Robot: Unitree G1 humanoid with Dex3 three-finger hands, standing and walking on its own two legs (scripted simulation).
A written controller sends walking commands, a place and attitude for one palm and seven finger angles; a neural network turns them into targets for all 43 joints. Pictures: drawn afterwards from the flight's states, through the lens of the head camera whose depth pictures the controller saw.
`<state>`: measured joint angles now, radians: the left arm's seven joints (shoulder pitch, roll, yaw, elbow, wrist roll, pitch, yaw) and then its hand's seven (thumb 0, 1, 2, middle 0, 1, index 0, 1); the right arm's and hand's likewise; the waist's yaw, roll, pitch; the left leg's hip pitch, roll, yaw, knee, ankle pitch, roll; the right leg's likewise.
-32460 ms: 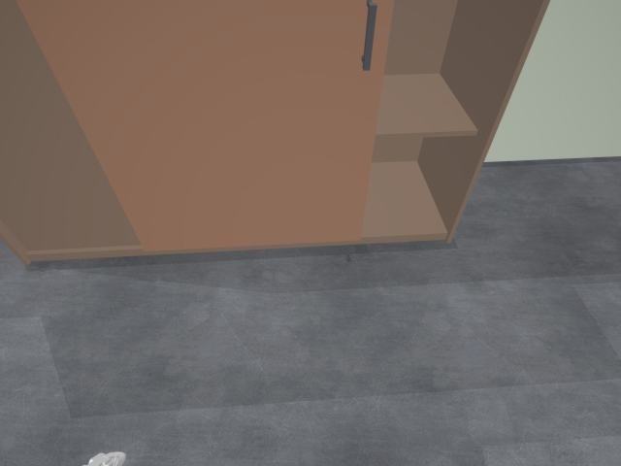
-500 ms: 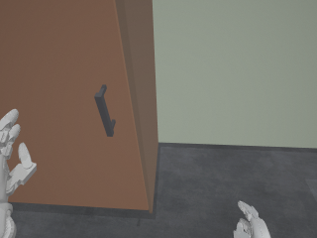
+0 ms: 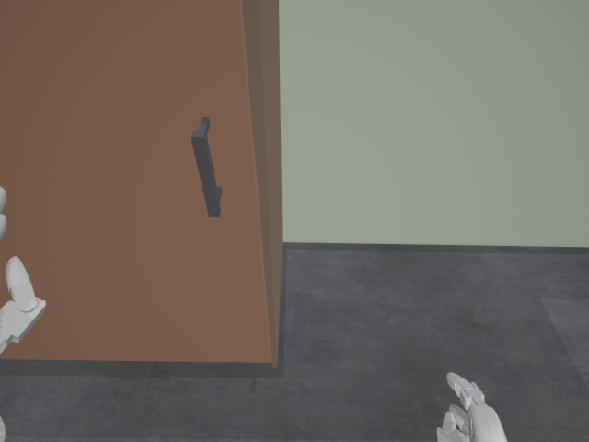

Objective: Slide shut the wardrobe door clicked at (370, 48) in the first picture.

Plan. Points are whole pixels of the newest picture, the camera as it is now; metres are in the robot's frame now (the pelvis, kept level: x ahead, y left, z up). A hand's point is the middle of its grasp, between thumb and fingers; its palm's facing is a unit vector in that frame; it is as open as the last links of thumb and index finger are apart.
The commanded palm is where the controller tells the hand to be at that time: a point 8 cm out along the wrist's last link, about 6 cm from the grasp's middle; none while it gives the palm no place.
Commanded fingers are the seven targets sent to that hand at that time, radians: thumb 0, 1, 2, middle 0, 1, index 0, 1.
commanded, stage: step back with the hand held close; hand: left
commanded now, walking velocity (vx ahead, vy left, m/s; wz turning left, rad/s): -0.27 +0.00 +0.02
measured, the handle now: (209, 169) +0.47 +0.17 +0.13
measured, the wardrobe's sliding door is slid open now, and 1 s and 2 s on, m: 0.00 0.00 0.00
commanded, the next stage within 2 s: stop stepping back and stand still in 0.66 s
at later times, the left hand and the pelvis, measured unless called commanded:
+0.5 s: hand out of the picture +0.12 +0.27 +0.18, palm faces +0.57 -0.72 -0.40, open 7.4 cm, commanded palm +0.06 +0.30 +0.19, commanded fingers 0.00 0.90 0.90 -0.20 -0.30 -0.20 -0.30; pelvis -0.06 -0.01 -0.02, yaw +3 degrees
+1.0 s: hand out of the picture +0.00 +0.27 +0.19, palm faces +0.55 -0.77 -0.33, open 7.4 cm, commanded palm -0.04 +0.30 +0.19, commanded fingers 0.00 0.90 0.90 -0.20 -0.30 -0.20 -0.30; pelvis -0.18 -0.01 +0.01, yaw +1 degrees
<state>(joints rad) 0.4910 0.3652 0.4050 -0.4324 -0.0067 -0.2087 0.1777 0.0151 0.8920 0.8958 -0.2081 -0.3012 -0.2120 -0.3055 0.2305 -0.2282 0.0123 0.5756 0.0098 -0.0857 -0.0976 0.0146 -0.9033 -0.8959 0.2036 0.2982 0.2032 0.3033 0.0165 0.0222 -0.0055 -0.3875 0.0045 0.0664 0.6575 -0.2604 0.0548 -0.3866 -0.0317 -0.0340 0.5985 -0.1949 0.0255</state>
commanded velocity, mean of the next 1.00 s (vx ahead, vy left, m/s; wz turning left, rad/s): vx -0.22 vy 0.02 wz -0.03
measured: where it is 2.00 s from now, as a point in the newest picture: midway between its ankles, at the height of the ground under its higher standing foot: outside the picture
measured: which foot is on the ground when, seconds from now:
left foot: down 0.00-0.88, up 0.90-1.00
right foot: down 0.00-0.66, up 0.68-0.86, down 0.88-1.00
